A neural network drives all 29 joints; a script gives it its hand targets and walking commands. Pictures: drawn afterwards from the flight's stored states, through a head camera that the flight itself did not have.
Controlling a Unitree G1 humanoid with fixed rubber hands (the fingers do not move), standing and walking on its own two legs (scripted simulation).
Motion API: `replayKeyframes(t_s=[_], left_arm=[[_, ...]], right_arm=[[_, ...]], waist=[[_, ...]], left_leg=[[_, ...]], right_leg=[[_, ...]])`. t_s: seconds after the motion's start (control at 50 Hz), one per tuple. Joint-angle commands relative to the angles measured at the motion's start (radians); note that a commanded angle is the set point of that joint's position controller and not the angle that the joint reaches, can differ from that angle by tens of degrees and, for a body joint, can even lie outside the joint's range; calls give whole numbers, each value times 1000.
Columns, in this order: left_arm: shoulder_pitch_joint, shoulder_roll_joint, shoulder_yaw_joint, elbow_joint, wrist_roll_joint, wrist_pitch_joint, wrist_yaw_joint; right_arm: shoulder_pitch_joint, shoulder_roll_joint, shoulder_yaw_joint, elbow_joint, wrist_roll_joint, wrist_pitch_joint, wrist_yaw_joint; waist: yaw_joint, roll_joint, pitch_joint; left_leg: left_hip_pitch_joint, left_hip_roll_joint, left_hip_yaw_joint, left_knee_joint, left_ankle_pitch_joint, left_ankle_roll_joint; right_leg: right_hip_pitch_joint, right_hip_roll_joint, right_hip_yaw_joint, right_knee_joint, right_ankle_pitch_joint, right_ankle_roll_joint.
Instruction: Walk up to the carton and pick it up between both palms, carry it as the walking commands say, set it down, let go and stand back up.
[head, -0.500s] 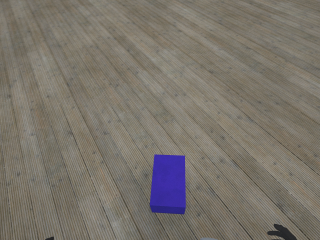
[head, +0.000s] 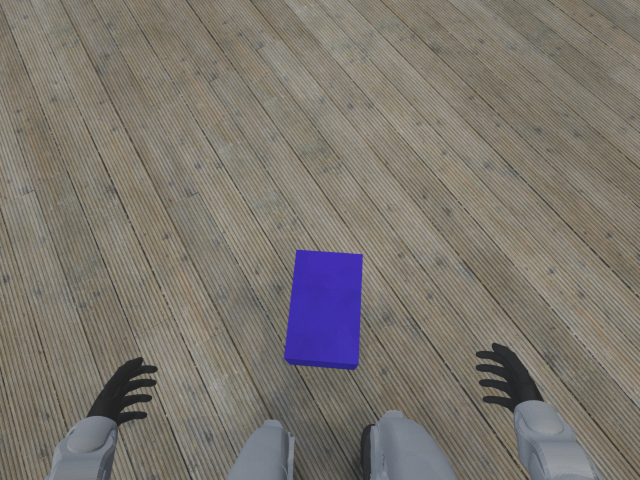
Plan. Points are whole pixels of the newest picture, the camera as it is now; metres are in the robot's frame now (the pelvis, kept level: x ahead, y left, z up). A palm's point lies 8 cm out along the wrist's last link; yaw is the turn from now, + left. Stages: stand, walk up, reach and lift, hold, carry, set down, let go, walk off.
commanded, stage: reach and lift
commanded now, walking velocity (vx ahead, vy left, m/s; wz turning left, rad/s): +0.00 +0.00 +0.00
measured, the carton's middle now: (325, 310) +0.44 +0.01 -0.66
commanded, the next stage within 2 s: none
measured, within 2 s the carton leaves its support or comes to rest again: neither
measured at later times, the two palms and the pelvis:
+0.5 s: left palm (147, 346) +0.28 +0.28 -0.14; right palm (474, 368) +0.24 -0.20 -0.16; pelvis -0.06 +0.03 -0.04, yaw -2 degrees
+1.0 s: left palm (210, 267) +0.42 +0.21 -0.19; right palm (427, 277) +0.39 -0.16 -0.21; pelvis -0.08 +0.00 -0.08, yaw -1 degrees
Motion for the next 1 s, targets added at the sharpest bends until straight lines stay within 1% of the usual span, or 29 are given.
replayKeyframes(t_s=[0.0, 0.06, 0.08, 0.1, 0.14, 0.18, 0.22, 0.24, 0.3, 0.34, 0.4, 0.42, 0.44, 0.5, 0.52, 0.56, 0.58, 0.64, 0.66, 0.68, 0.7, 0.76, 0.8, 0.82, 0.86, 0.9, 0.92, 0.94, 0.98], left_arm=[[-139, 99, 84, -92, -63, -92, 56], [-228, 76, 62, -122, -92, -85, 78], [-320, 58, 17, -112, -108, -69, 81], [-290, 31, 9, -81, -121, -65, 87], [-323, 0, -28, -54, -140, -43, 96], [-359, 7, -21, -73, -128, -32, 106], [-353, -7, -36, -13, -147, -41, 118], [-347, -22, -29, -22, -151, -51, 126], [-486, -40, -16, -77, -170, -59, 143], [-599, -6, -13, -165, -188, -81, 150], [-818, -22, -28, -93, -196, -56, 141], [-896, 16, -19, -106, -192, -32, 141], [-954, 29, -9, -106, -173, -20, 135], [-1005, 76, 35, 56, -161, 25, 118], [-1030, 104, 51, 92, -156, 37, 111], [-1077, 164, 98, 199, -127, 71, 95], [-1129, 172, 117, 210, -133, 68, 91], [-1207, 211, 188, 305, -86, 59, 59], [-1171, 169, 182, 373, -81, 62, 53], [-1215, 186, 202, 318, -58, 41, 44], [-1257, 187, 216, 293, -82, 21, 33], [-1441, 230, 227, 152, -45, -37, 35], [-1427, 245, 232, 194, -17, -45, 32], [-1465, 257, 231, 132, -26, -62, 29], [-1463, 220, 180, 122, -34, -61, 33], [-1492, 205, 175, 43, -40, -79, 40], [-1469, 221, 202, 71, -28, -81, 40], [-1399, 176, 184, 49, -40, -85, 35], [-1274, 143, 196, 159, -27, -78, 36]], right_arm=[[-64, -75, -61, -52, 30, -98, -18], [-142, -105, -71, -54, 35, -103, -6], [-199, -104, -78, -42, 44, -95, -1], [-216, -82, -61, 9, 55, -91, 6], [-252, -140, -98, 23, 34, -83, 8], [-275, -145, -129, 34, 49, -82, 9], [-261, -189, -177, 89, 6, -96, 6], [-257, -187, -183, 114, 7, -111, 4], [-420, -239, -217, 40, 17, -148, 11], [-485, -229, -214, 3, 55, -164, 10], [-676, -179, -172, 21, 74, -129, 6], [-744, -221, -191, -14, 57, -112, 2], [-793, -211, -204, -9, 64, -98, -1], [-919, -156, -156, 30, 78, -39, -33], [-960, -118, -128, 6, 104, -21, -40], [-1030, -105, -142, 62, 88, 28, -58], [-1082, -97, -123, 38, 96, 36, -69], [-1135, 15, -89, 113, 91, 74, -97], [-1110, -4, -122, 142, 50, 74, -111], [-1133, 13, -151, 125, 40, 61, -119], [-1187, 14, -148, 91, 39, 60, -123], [-1292, 51, -173, 37, 37, 15, -137], [-1232, 75, -183, 130, 7, 12, -153], [-1292, 74, -201, 53, 12, -6, -156], [-1343, 52, -214, 42, 1, -15, -161], [-1358, 51, -232, -50, -9, -39, -162], [-1316, 60, -223, -17, -4, -40, -164], [-1265, 60, -244, -59, -24, -50, -168], [-1173, 95, -238, -8, -33, -60, -154]], waist=[[3, 34, -679], [2, 112, -658], [-35, 127, -591], [-13, 166, -547], [-41, 121, -541], [-47, 187, -550], [-79, 152, -629], [-64, 204, -684], [-78, 156, -822], [-76, 161, -909], [-63, 86, -812], [-91, 55, -797], [-67, 78, -736], [-46, 8, -723], [-5, 24, -734], [14, 0, -763], [4, -63, -805], [82, -103, -786], [43, -140, -794], [33, -99, -832], [56, -135, -818], [41, -79, -940], [33, -67, -966], [38, -67, -994], [-4, -25, -1127], [-8, -32, -1216], [9, -4, -1260], [-20, -14, -1378], [-14, -46, -1300]], left_leg=[[-255, -67, 58, 37, 566, -25], [-196, -53, 51, 32, 611, -37], [-170, -36, 52, 21, 506, -37], [-165, -28, 48, 19, 529, -38], [-167, -20, 40, -1, 434, -39], [-163, -26, 46, 19, 518, -55], [-117, -21, -1, 72, 823, -67], [-50, -8, -27, 88, 961, -65], [2, 5, -40, 124, 937, -65], [-19, 17, -39, 112, 859, -54], [-285, -8, 13, 62, 429, -31], [-335, -4, 18, 61, 318, -25], [-374, -15, 44, 48, 234, -32], [-520, -33, 72, 63, 147, -11], [-528, -33, 86, 72, 90, 0], [-614, -42, 109, 85, 15, 15], [-674, -41, 124, 101, -38, 18], [-790, -63, 162, 126, -57, 28], [-802, -68, 157, 134, -41, 28], [-789, -67, 162, 140, -28, 28], [-856, -70, 169, 169, -5, 33], [-808, -78, 189, 193, 57, 38], [-816, -85, 192, 187, 70, 35], [-836, -85, 185, 198, 137, 39], [-781, -96, 179, 198, 170, 34], [-757, -93, 169, 214, 264, 31], [-787, -93, 175, 223, 322, 24], [-774, -99, 169, 224, 407, 21], [-805, -88, 138, 211, 422, 24]], right_leg=[[363, 22, 127, 108, 959, 48], [171, 29, 99, 92, 724, 36], [49, 36, 70, 82, 543, 30], [-33, 39, 63, 90, 457, 25], [-118, 55, 35, 84, 339, 19], [-145, 55, 41, 77, 380, 6], [-164, 71, 52, 116, 579, 2], [-242, 74, 41, 141, 550, -2], [-329, 85, 39, 136, 510, -14], [-312, 79, 43, 126, 464, -12], [-282, 56, 49, 130, 322, 16], [-283, 48, 54, 141, 257, 26], [-282, 40, 48, 133, 215, 36], [-205, 30, 54, 138, 178, 68], [-198, 25, 60, 137, 127, 66], [-162, 20, 59, 154, 60, 83], [-107, 22, 75, 146, -2, 91], [-52, 11, 128, 125, -92, 110], [-56, 14, 124, 120, -91, 111], [-64, 23, 120, 132, -32, 114], [-79, 25, 165, 132, -15, 110], [-86, 49, 134, 184, 140, 105], [-60, 44, 132, 177, 192, 103], [-81, 50, 137, 215, 317, 96], [-18, 60, 106, 241, 394, 80], [-11, 66, 108, 266, 520, 75], [35, 59, 120, 279, 607, 66], [141, 58, 131, 285, 773, 62], [114, 51, 128, 299, 814, 64]])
